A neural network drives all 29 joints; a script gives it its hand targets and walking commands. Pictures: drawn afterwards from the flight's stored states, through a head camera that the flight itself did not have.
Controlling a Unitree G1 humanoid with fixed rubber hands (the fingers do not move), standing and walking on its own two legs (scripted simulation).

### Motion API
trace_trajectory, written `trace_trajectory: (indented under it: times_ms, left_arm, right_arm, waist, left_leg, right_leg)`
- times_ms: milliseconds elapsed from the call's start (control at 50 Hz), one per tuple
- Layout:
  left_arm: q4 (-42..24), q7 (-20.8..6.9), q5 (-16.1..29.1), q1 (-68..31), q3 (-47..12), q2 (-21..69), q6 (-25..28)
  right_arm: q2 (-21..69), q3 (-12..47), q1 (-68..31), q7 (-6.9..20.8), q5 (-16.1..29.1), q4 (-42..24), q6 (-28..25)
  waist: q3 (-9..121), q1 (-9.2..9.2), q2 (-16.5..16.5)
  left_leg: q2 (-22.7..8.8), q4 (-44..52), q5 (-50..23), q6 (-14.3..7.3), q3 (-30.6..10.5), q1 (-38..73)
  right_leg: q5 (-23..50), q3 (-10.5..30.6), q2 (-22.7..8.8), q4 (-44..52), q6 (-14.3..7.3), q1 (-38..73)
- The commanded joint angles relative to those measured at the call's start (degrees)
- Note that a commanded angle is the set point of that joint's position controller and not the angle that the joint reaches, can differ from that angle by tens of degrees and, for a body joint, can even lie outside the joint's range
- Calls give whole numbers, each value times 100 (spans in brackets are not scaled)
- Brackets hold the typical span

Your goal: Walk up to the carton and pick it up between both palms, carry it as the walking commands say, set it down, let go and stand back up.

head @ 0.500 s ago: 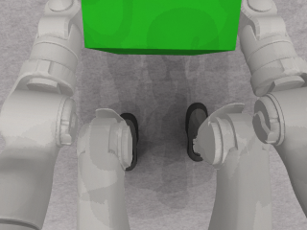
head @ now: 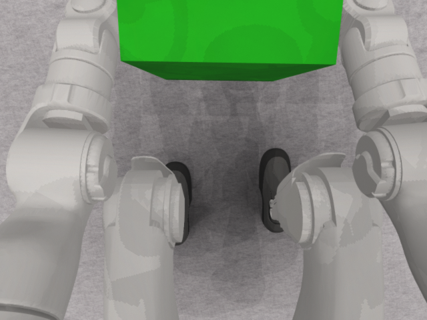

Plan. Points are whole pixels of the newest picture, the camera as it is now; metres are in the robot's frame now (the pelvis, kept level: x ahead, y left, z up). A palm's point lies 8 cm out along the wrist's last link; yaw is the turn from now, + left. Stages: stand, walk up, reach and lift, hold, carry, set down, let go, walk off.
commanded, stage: reach and lift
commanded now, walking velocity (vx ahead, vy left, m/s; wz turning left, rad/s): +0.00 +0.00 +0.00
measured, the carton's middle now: (223, 26) +0.52 +0.00 -0.21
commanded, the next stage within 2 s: none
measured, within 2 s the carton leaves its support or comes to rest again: leaves its support in 0.22 s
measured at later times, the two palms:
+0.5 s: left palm out of the picture +0.55 +0.16 -0.09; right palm out of the picture +0.55 -0.16 -0.10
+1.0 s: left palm out of the picture +0.55 +0.16 -0.04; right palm out of the picture +0.55 -0.16 -0.05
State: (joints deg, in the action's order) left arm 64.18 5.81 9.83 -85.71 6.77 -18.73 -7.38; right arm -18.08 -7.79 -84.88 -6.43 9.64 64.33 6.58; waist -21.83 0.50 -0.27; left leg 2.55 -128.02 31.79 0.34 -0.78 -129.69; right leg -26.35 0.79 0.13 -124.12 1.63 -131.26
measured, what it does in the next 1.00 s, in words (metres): rises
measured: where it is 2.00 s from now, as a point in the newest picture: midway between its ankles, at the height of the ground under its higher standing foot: (225, 210)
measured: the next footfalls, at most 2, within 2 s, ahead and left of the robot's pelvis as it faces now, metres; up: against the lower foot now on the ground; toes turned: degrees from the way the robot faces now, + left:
none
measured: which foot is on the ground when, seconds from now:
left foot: down 0.00-1.00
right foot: down 0.00-1.00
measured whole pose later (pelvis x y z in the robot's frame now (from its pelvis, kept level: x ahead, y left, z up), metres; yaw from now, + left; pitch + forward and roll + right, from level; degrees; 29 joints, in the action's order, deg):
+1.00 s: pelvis +0.00 +0.00 +0.07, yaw +1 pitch +27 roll -2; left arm 38.5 4.5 1.4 -80.6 18.1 -12.4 -21.5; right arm -13.4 -19.6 -77.0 -4.4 0.5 35.3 21.4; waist -30.0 0.3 -2.8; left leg 4.1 -117.6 32.8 0.5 -1.8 -111.3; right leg -28.8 1.2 0.6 -114.2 2.6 -112.0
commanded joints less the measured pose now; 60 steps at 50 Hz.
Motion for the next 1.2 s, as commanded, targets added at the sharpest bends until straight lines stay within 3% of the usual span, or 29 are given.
trace_trajectory:
  times_ms: [0, 80, 160, 180, 200, 220, 240, 300, 320, 360, 420, 440, 460, 500, 520, 540, 600, 680, 820, 840, 860, 880, 920, 960, 980, 1020, 1060, 1120, 1180]
  left_arm:
    - [-2024, -1539, 472, -3623, -1590, 5797, -141]
    - [-2512, -1510, 602, -3660, -1741, 5817, -244]
    - [-2844, -1501, 508, -3627, -1862, 5787, -369]
    - [-3292, -1488, 543, -3917, -2107, 5759, -381]
    - [-3509, -1476, 604, -3796, -2102, 5917, -368]
    - [-3532, -1425, 556, -3873, -2080, 5921, -383]
    - [-3574, -1403, 587, -3636, -2118, 5971, -411]
    - [-2806, -1493, 240, -3233, -1746, 6226, -576]
    - [-2276, -1516, 14, -3068, -1481, 6166, -635]
    - [-1997, -1590, -210, -2866, -1423, 6192, -690]
    - [-2830, -1597, 135, -3427, -1823, 6375, -681]
    - [-2852, -1537, 120, -3345, -1770, 6403, -707]
    - [-3037, -1552, 261, -3581, -1810, 6390, -733]
    - [-3228, -1605, 326, -3751, -1785, 6347, -827]
    - [-3278, -1608, 280, -3812, -1842, 6278, -882]
    - [-2876, -1636, 186, -3841, -1746, 6288, -952]
    - [-2799, -1722, 64, -3815, -1707, 6364, -1055]
    - [-2861, -1696, -73, -3659, -1765, 6468, -1135]
    - [-3675, -1537, 50, -3417, -1938, 6655, -1247]
    - [-3724, -1527, 96, -3332, -1952, 6705, -1265]
    - [-3662, -1526, 79, -3415, -1893, 6550, -1310]
    - [-3497, -1524, 54, -3306, -1929, 6742, -1326]
    - [-3176, -1627, 2, -3052, -1869, 6857, -1386]
    - [-3538, -1693, 110, -3133, -1960, 6827, -1420]
    - [-3445, -1690, 39, -2939, -1908, 6900, -1431]
    - [-3629, -1699, 84, -3134, -1978, 6781, -1437]
    - [-3554, -1693, -19, -3279, -2008, 6716, -1428]
    - [-3186, -1749, -320, -3220, -1726, 6615, -1418]
    - [-3228, -1779, -409, -3317, -1688, 6717, -1427]
  right_arm:
    - [5281, 1533, -3603, 1410, 288, -1997, 95]
    - [5527, 1778, -3562, 1357, 463, -2573, 234]
    - [5765, 1626, -3282, 1438, 539, -2449, 421]
    - [5884, 1679, -3322, 1432, 587, -2721, 454]
    - [5960, 1845, -3348, 1438, 606, -3062, 442]
    - [5976, 1828, -3501, 1447, 639, -3089, 456]
    - [6062, 1923, -3402, 1449, 648, -3284, 492]
    - [5990, 1699, -3580, 1513, 403, -2974, 537]
    - [5876, 1548, -3712, 1561, 275, -2783, 541]
    - [5903, 1480, -3440, 1641, 53, -2446, 626]
    - [5838, 1822, -3836, 1596, 174, -3197, 656]
    - [5889, 2011, -4113, 1558, 229, -3463, 636]
    - [5862, 1961, -4127, 1506, 169, -3656, 689]
    - [5866, 1914, -4104, 1467, 129, -3513, 803]
    - [5839, 1827, -4062, 1455, 59, -3626, 848]
    - [5820, 1728, -4025, 1477, 3, -3061, 944]
    - [6108, 1569, -3706, 1589, -117, -2798, 1093]
    - [6143, 1542, -3702, 1770, -54, -3183, 1130]
    - [5969, 2029, -3976, 1804, 164, -4173, 1232]
    - [5931, 2120, -4061, 1768, 164, -4378, 1245]
    - [5825, 2046, -3914, 1756, 6, -4064, 1329]
    - [5843, 2018, -3808, 1762, -54, -3999, 1334]
    - [5845, 1942, -3659, 1745, -228, -3950, 1356]
    - [5862, 2105, -3636, 1708, -221, -4280, 1401]
    - [6029, 2094, -3595, 1707, -178, -4193, 1416]
    - [5978, 2101, -3583, 1672, -136, -4387, 1405]
    - [6069, 1907, -3229, 1715, -218, -3815, 1438]
    - [6296, 1597, -3159, 1815, -397, -3199, 1474]
    - [6507, 1591, -3340, 1913, -344, -3206, 1473]
  waist:
    - [8302, 156, -166]
    - [9917, 135, 147]
    - [10424, 67, -143]
    - [10944, 69, -424]
    - [11371, 131, -182]
    - [11360, -20, -353]
    - [11680, -88, -195]
    - [10262, -61, -235]
    - [9426, -175, -280]
    - [8711, -120, -320]
    - [10043, 154, -206]
    - [10322, 65, -61]
    - [10615, 251, 47]
    - [10826, 262, 286]
    - [11213, 468, 287]
    - [10435, 402, 164]
    - [9982, 378, -37]
    - [10757, 178, -549]
    - [12353, 84, -355]
    - [12466, 209, -249]
    - [12034, 320, 51]
    - [11931, 240, -25]
    - [11490, 405, 145]
    - [11990, 493, 253]
    - [12026, 336, 226]
    - [12156, 414, 162]
    - [11663, 410, -141]
    - [10728, 213, -253]
    - [10919, 111, -403]
  left_leg:
    - [401, 1311, -1153, -2, 434, 3292]
    - [420, 1314, -1643, -6, 486, 3992]
    - [411, 1338, -1636, 22, 534, 4416]
    - [415, 1267, -2074, 59, 515, 4852]
    - [460, 1245, -2406, 26, 445, 5109]
    - [447, 1255, -2409, 36, 472, 5103]
    - [457, 1291, -2522, 34, 501, 5199]
    - [500, 1461, -1826, -13, 515, 4440]
    - [468, 1572, -1489, -41, 454, 4145]
    - [453, 1679, -1052, -63, 439, 3905]
    - [518, 1617, -1579, -34, 412, 4382]
    - [553, 1611, -1834, -44, 398, 4596]
    - [593, 1599, -1747, -49, 437, 4578]
    - [655, 1777, -1479, -48, 500, 4535]
    - [626, 1768, -1385, -16, 468, 4727]
    - [605, 1908, -865, -29, 498, 4353]
    - [539, 1966, -812, -40, 422, 4370]
    - [531, 2051, -1309, 29, 414, 5097]
    - [653, 2113, -2332, 71, 384, 5950]
    - [674, 2127, -2294, 63, 391, 6113]
    - [676, 2254, -2240, 74, 290, 5894]
    - [682, 2251, -2022, 96, 370, 5683]
    - [709, 2361, -1752, 79, 363, 5297]
    - [723, 2380, -1959, 66, 401, 5463]
    - [730, 2441, -1943, 56, 449, 5523]
    - [715, 2475, -2050, 73, 418, 5621]
    - [677, 2612, -1841, 116, 371, 5625]
    - [629, 2841, -1019, 62, 409, 5120]
    - [611, 2910, -941, 43, 441, 5445]
  right_leg:
    - [1021, -589, 470, 709, -243, 3967]
    - [1549, -702, 525, 680, -129, 4938]
    - [1497, -699, 639, 712, -191, 5015]
    - [2006, -690, 627, 605, -168, 5241]
    - [2274, -705, 631, 591, -158, 5428]
    - [2163, -687, 675, 564, -157, 5182]
    - [2330, -679, 706, 623, -136, 5481]
    - [1603, -654, 655, 824, -156, 4813]
    - [1201, -673, 630, 887, -152, 4260]
    - [795, -675, 630, 1047, -170, 4030]
    - [1401, -673, 621, 990, -128, 4936]
    - [1555, -696, 623, 1013, -78, 5023]
    - [1510, -648, 649, 1127, -86, 5221]
    - [1270, -681, 655, 1301, -86, 5653]
    - [1336, -714, 657, 1338, -96, 5875]
    - [823, -695, 655, 1427, -138, 5448]
    - [759, -710, 632, 1445, -177, 5025]
    - [1026, -763, 635, 1414, -183, 4904]
    - [1822, -742, 731, 1534, -146, 5688]
    - [1768, -753, 719, 1609, -117, 5807]
    - [1692, -856, 713, 1657, -94, 5671]
    - [1514, -763, 725, 1711, -162, 5731]
    - [1398, -805, 739, 1841, -129, 5868]
    - [1678, -776, 739, 1940, -106, 6345]
    - [1633, -757, 763, 1998, -82, 6335]
    - [1804, -723, 778, 2065, -85, 6393]
    - [1592, -710, 775, 2140, -134, 5929]
    - [799, -631, 759, 2340, -160, 5487]
    - [592, -603, 738, 2513, -188, 5378]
